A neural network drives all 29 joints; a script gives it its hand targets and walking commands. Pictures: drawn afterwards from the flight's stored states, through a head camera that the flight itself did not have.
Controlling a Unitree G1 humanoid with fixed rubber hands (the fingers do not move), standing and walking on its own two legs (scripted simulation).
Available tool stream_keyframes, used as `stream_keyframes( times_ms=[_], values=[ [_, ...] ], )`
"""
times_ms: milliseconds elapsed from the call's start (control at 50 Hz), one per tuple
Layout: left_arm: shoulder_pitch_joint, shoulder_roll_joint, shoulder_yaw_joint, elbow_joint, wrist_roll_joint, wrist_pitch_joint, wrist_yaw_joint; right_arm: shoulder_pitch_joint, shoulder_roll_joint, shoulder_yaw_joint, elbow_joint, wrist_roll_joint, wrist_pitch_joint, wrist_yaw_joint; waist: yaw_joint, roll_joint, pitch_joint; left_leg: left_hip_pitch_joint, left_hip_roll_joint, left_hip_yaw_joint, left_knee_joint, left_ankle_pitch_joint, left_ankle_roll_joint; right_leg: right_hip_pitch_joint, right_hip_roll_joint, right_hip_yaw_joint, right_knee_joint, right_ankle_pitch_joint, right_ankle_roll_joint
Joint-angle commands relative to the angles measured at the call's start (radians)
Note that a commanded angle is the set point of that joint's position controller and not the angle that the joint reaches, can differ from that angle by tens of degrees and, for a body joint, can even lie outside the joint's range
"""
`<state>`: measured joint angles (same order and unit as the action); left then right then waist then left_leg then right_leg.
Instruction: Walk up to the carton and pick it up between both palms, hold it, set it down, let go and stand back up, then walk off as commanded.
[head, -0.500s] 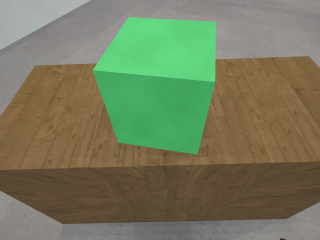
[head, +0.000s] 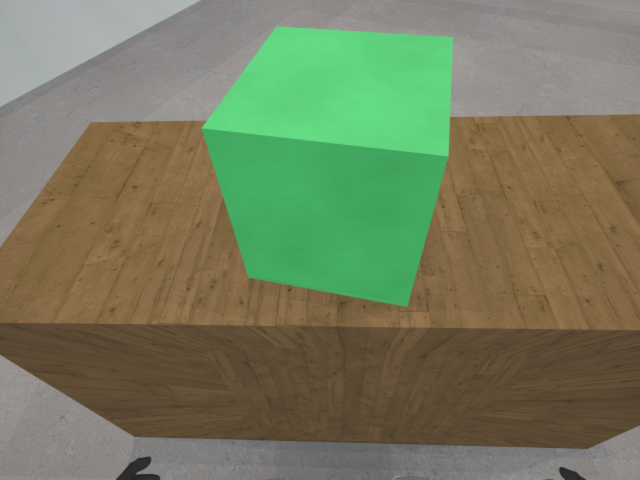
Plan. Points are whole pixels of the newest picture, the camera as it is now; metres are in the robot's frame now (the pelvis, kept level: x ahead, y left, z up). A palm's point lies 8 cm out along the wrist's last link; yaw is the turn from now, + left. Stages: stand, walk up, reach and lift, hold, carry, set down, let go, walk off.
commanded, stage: reach and lift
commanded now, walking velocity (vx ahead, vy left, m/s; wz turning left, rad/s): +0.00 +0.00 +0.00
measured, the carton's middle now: (342, 167) +0.52 +0.00 +0.10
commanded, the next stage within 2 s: none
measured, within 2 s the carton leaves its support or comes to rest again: neither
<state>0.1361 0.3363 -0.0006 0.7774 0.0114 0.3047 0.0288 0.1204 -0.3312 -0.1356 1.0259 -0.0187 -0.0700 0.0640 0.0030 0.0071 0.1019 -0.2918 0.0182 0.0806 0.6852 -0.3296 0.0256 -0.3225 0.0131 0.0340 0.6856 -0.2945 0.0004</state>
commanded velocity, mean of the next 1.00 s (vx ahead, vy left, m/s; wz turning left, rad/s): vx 0.00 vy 0.00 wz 0.00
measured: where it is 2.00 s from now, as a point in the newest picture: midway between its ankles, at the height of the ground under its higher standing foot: outside the picture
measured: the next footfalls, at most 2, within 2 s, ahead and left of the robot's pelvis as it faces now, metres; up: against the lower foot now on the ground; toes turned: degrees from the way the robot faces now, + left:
none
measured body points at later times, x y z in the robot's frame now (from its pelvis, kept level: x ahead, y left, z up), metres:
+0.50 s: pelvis +0.01 -0.01 +0.01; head +0.03 -0.01 +0.46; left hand +0.20 +0.25 -0.06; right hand +0.17 -0.28 -0.07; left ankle +0.03 +0.11 -0.72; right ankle +0.04 -0.12 -0.72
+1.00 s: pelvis -0.02 -0.02 +0.02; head -0.03 -0.03 +0.47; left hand +0.18 +0.25 -0.01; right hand +0.15 -0.25 +0.00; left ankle +0.03 +0.11 -0.72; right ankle +0.04 -0.12 -0.72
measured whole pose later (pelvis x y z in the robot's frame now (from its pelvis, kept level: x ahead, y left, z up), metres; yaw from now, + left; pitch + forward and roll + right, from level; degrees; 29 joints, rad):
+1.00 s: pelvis -0.02 -0.02 +0.02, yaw -1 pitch -6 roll +2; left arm 0.20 0.37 0.00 0.29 -0.13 0.28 -0.04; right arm 0.37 -0.15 -0.06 -0.01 0.00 0.25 -0.07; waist 0.00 -0.01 0.09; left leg -0.16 0.02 0.10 0.45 -0.19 0.03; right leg -0.22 0.02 0.05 0.51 -0.18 -0.01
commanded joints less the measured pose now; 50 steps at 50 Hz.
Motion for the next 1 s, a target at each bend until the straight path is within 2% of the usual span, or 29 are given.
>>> stream_keyframes(
  times_ms=[0,40,80,160,300,360,420,480,620,660,760,820,860,880,920,980],
  values=[
    [-0.254,0.159,0.020,-0.398,-0.001,0.158,-0.004,-0.162,-0.189,-0.120,-0.264,-0.079,-0.030,0.008,-0.050,-0.052,-0.057,-0.075,0.069,0.018,-0.111,-0.205,0.013,-0.026,-0.007,-0.082,-0.029,-0.082,-0.049],
    [-0.225,0.161,0.045,-0.427,0.016,0.166,-0.008,-0.113,-0.173,-0.104,-0.307,-0.064,-0.007,0.001,-0.040,-0.058,-0.065,-0.056,0.059,0.018,-0.115,-0.118,0.006,0.002,-0.006,-0.065,-0.058,-0.008,-0.042],
    [-0.186,0.183,0.074,-0.454,0.026,0.162,-0.016,-0.055,-0.150,-0.084,-0.349,-0.043,0.006,-0.010,-0.033,-0.091,-0.106,0.071,0.032,0.014,-0.095,0.002,-0.011,-0.018,-0.013,-0.040,-0.120,0.074,-0.039],
    [-0.131,0.199,0.103,-0.487,0.045,0.138,-0.021,0.023,-0.115,-0.042,-0.441,-0.012,0.013,-0.041,-0.019,-0.108,-0.138,0.177,0.006,0.003,-0.127,0.101,-0.016,0.042,-0.016,-0.027,-0.170,0.246,-0.003],
    [-0.020,0.182,0.130,-0.585,0.029,0.081,-0.031,0.129,-0.079,0.003,-0.495,0.048,0.013,-0.070,-0.028,-0.031,-0.220,0.258,-0.027,-0.012,-0.189,0.315,-0.033,0.186,-0.021,-0.017,-0.201,0.589,0.012],
    [0.007,0.181,0.136,-0.603,0.016,0.048,-0.038,0.153,-0.055,0.019,-0.539,0.058,-0.001,-0.080,-0.022,-0.032,-0.231,0.264,-0.034,-0.012,-0.222,0.336,-0.033,0.234,-0.022,-0.007,-0.227,0.634,0.018],
    [0.026,0.189,0.140,-0.596,-0.003,0.023,-0.049,0.170,-0.029,0.028,-0.610,0.063,-0.003,-0.091,-0.009,-0.060,-0.220,0.242,-0.040,-0.003,-0.266,0.298,-0.022,0.276,-0.025,0.006,-0.263,0.596,0.026],
    [0.033,0.204,0.145,-0.594,-0.023,0.003,-0.057,0.191,0.003,0.034,-0.702,0.066,0.008,-0.107,0.009,-0.075,-0.200,0.222,-0.043,0.012,-0.308,0.242,-0.011,0.291,-0.028,0.021,-0.303,0.505,0.031],
    [0.029,0.230,0.149,-0.649,-0.080,-0.028,-0.055,0.243,0.075,0.050,-0.931,0.067,0.090,-0.135,0.046,-0.039,-0.129,0.199,-0.030,0.043,-0.377,0.127,-0.001,0.240,-0.023,0.035,-0.387,0.155,0.011],
    [0.033,0.230,0.160,-0.677,-0.094,-0.034,-0.054,0.256,0.082,0.057,-1.001,0.069,0.122,-0.141,0.053,-0.016,-0.119,0.146,-0.017,0.053,-0.396,0.085,0.011,0.277,-0.018,0.038,-0.389,0.080,0.005],
    [0.000,0.228,0.175,-0.753,-0.128,-0.051,-0.055,0.238,0.081,0.065,-1.153,0.087,0.201,-0.157,0.045,0.047,-0.118,-0.031,0.022,0.049,-0.429,-0.081,0.052,0.400,-0.006,0.040,-0.334,-0.022,-0.001],
    [-0.022,0.229,0.168,-0.780,-0.132,-0.064,-0.058,0.213,0.073,0.064,-1.213,0.099,0.251,-0.159,0.054,0.117,-0.131,-0.209,0.068,0.043,-0.491,-0.187,0.079,0.576,0.029,0.023,-0.264,-0.011,0.017],
    [-0.025,0.224,0.167,-0.786,-0.129,-0.080,-0.061,0.196,0.063,0.065,-1.236,0.109,0.280,-0.157,0.065,0.171,-0.149,-0.354,0.107,0.035,-0.543,-0.243,0.098,0.750,0.061,0.010,-0.203,0.044,0.034],
    [-0.021,0.221,0.168,-0.788,-0.129,-0.088,-0.065,0.194,0.057,0.067,-1.242,0.116,0.291,-0.157,0.069,0.181,-0.155,-0.398,0.118,0.030,-0.551,-0.253,0.106,0.803,0.068,0.009,-0.186,0.069,0.035],
    [-0.014,0.221,0.169,-0.789,-0.140,-0.105,-0.074,0.190,0.057,0.071,-1.257,0.124,0.307,-0.161,0.075,0.166,-0.161,-0.432,0.123,0.025,-0.543,-0.249,0.113,0.836,0.067,0.017,-0.177,0.081,0.035],
    [-0.028,0.245,0.169,-0.792,-0.185,-0.122,-0.090,0.180,0.083,0.088,-1.310,0.130,0.324,-0.178,0.086,0.084,-0.153,-0.358,0.098,0.025,-0.480,-0.199,0.108,0.723,0.029,0.062,-0.234,-0.007,0.026]
  ],
)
